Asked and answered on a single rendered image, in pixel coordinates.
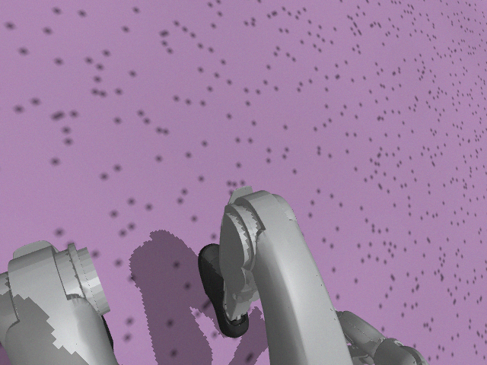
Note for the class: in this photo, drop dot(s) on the right robot arm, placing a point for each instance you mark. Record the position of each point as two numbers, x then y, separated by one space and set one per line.
393 352

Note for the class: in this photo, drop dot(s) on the right robot hand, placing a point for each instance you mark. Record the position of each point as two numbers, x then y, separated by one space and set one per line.
363 337

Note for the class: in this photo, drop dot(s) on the left robot foot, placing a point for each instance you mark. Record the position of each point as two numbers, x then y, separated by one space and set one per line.
108 332

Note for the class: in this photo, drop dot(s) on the right robot foot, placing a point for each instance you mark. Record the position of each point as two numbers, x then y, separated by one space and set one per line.
213 283

